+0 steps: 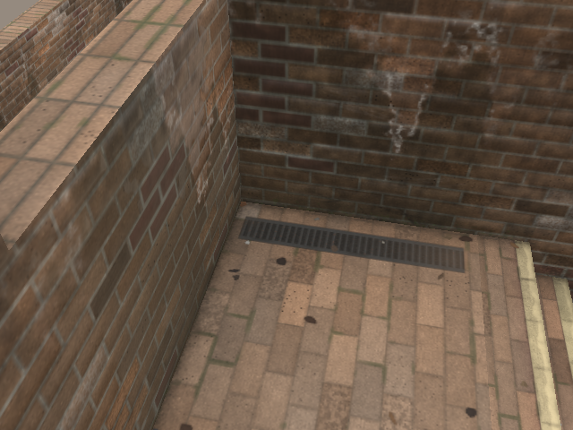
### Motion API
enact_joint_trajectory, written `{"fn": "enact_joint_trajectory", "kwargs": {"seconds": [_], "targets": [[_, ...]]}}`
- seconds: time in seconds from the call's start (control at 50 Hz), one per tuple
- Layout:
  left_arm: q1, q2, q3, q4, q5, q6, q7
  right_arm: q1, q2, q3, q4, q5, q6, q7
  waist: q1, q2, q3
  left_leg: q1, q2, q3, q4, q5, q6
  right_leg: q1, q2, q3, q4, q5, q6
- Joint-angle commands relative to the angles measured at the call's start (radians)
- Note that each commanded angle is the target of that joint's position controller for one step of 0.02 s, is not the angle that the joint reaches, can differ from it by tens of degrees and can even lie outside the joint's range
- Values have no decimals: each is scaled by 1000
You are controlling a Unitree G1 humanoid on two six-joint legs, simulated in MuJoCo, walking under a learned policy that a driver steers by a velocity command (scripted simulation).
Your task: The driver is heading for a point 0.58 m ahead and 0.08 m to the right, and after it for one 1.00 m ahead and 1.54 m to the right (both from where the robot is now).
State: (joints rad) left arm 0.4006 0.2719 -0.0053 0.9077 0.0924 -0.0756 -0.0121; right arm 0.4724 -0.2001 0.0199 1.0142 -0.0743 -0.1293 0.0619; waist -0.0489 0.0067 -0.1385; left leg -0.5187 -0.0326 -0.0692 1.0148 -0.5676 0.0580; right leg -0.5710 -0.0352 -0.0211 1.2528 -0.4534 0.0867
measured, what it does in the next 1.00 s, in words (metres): goes down: right foot, then left foot 0.20 m lower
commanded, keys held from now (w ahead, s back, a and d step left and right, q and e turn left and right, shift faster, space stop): w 0.88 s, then e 0.12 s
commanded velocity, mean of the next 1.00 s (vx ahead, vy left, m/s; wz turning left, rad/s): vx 0.46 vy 0.00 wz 0.00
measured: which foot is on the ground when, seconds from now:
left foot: down 0.00-0.02, up 0.04-0.38, down 0.40-0.90, up 0.92-1.00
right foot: up 0.00-0.00, down 0.02-0.40, up 0.42-0.88, down 0.90-1.00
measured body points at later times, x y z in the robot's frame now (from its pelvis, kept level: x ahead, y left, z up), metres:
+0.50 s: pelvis +0.17 -0.03 -0.16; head +0.16 -0.03 +0.29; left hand +0.18 +0.22 -0.31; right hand +0.14 -0.28 -0.31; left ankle +0.19 +0.02 -0.89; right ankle +0.09 -0.18 -0.65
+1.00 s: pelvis +0.39 -0.12 -0.36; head +0.38 -0.12 +0.09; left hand +0.44 +0.16 -0.49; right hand +0.39 -0.37 -0.50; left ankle +0.33 +0.02 -0.81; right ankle +0.36 -0.20 -1.09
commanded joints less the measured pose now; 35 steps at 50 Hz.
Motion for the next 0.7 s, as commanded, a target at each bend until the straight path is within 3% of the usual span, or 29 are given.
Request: {"fn": "enact_joint_trajectory", "kwargs": {"seconds": [0.02,0.04,0.06,0.08,0.1,0.14,0.16,0.18,0.2,0.24,0.28,0.32,0.34,0.36,0.38,0.4,0.42,0.44,0.46,0.48,0.5,0.52,0.54,0.58,0.6,0.62,0.64,0.68,0.7], "targets": [[416,60,26,120,-15,-35,-1,-330,-278,-72,-169,-23,-6,8,256,-31,121,-428,62,-113,50,407,205,618,144,-190,-298,59,-3],[603,107,54,168,-11,-59,-10,-300,-218,-79,-172,-25,-19,36,320,-187,129,-568,-65,-62,364,311,194,704,128,21,-513,-37,-89],[485,218,51,124,3,-85,-35,-159,-68,-63,-216,-9,-23,42,136,-258,136,-787,-166,-97,499,-68,136,744,-195,627,-597,544,-370],[441,179,58,127,41,-81,-48,-257,-36,-41,-275,16,-18,24,165,-113,298,-1073,-87,-296,501,16,106,722,-366,878,-659,625,-490],[300,97,43,112,38,-66,-46,-333,-32,-28,-276,9,3,15,143,-66,308,-1140,19,-271,442,138,74,673,-363,806,-656,513,-465],[30,-4,24,54,18,-53,-42,-229,-70,-25,-213,-7,37,2,7,1,229,-831,97,-109,436,364,7,317,-247,548,-567,540,-392],[80,-9,18,81,-98,-11,-2,-332,-69,-53,-216,60,66,-58,2,32,302,-496,36,-87,141,605,-21,82,-177,387,-462,344,-274],[120,-26,7,96,-120,0,12,-314,-46,-46,-193,78,86,-58,9,26,291,-319,0,6,113,823,-14,-56,-125,321,-462,231,-243],[1,-10,9,59,-136,-4,25,-295,-16,-28,-187,89,93,-44,-59,95,295,69,-14,92,-93,1160,-16,-372,-47,175,-523,-4,-210],[-56,84,38,59,-146,-20,27,-237,-15,-33,-130,78,114,-22,-71,-29,240,329,-23,124,-102,1339,-23,-391,-42,120,-503,-142,-206],[-6,54,41,92,-138,-20,17,-260,-68,-42,-107,58,119,-38,-19,-82,274,303,-42,166,-161,1243,-10,-225,-24,91,-364,-72,-206],[-16,58,55,108,-74,-9,34,-197,-112,-64,-101,65,125,-71,-20,-172,252,191,13,158,-276,1080,1,81,-62,123,-125,192,-233],[26,29,60,121,-33,10,43,-184,-168,-81,-97,84,121,-78,-5,-100,282,147,61,87,-511,930,-4,207,-45,103,-7,270,-229],[107,40,74,140,-19,38,59,-188,-155,-92,-99,85,114,-77,41,-61,307,177,54,104,-750,743,-5,292,-32,82,110,457,-248],[115,44,80,154,-23,54,76,-77,-136,-104,-54,71,110,-79,3,-68,278,323,81,119,-908,836,23,286,-12,62,307,610,-254],[6,80,105,130,-43,59,67,153,-172,-127,19,73,117,-72,-128,-26,171,672,182,-16,-829,920,108,16,63,58,686,337,-246],[78,-54,75,77,-50,47,50,171,-164,-91,14,78,99,-42,-25,152,134,847,246,-31,-376,1403,72,-334,142,52,802,-426,-233],[199,-127,23,62,9,-1,-89,313,-231,-107,57,-120,75,12,-57,214,-101,1009,258,-194,-353,903,307,-438,135,256,854,-235,-252],[129,-27,68,86,-40,21,-5,127,-143,-91,35,75,100,-11,73,-1,132,749,312,-186,-358,984,183,-544,74,116,696,-223,-253],[130,-35,28,10,-6,-3,-55,71,-94,-67,5,-72,58,45,-2,143,112,602,417,-502,-563,148,377,-735,-20,232,616,11,-201],[5,-62,17,5,14,-16,-34,-9,55,-28,40,-78,37,39,28,-1,290,447,373,-522,-606,48,327,-849,-107,280,362,286,-198],[37,-36,17,38,24,-11,-20,7,60,-14,52,-48,22,34,60,-68,243,189,349,-467,-592,86,353,-641,-129,234,202,458,-172],[35,-27,28,76,7,9,-28,-1,99,6,55,-31,14,14,79,-43,277,-40,285,-368,-589,141,349,-458,-137,190,43,646,-142],[4,-37,0,74,23,6,-64,-17,-4,11,64,-39,-19,-12,102,91,148,-245,147,-240,-505,152,257,-164,-88,63,159,668,-110],[-96,31,52,-5,-44,40,-9,-5,-138,-60,47,101,12,-59,106,-17,103,-2,223,-289,-447,255,212,-193,-53,116,-41,748,-59],[-124,-41,-15,18,52,24,-53,129,36,30,132,-36,-34,-51,3,71,170,28,214,-299,-411,241,251,-444,-136,184,-59,794,-75],[-135,-7,-2,30,40,9,-58,143,40,28,112,-16,-50,-66,-21,4,202,84,217,-258,-324,227,261,-459,-129,186,-305,981,-61],[-149,-22,-6,27,28,15,-64,155,10,32,115,-25,-38,-53,-7,78,196,-186,141,-166,-313,22,236,-84,-79,67,-376,969,-69],[-152,-12,-11,17,43,17,-71,103,-16,31,95,-42,-28,-42,15,77,220,-318,126,-141,-310,-35,221,59,-61,40,-326,973,-78]]}}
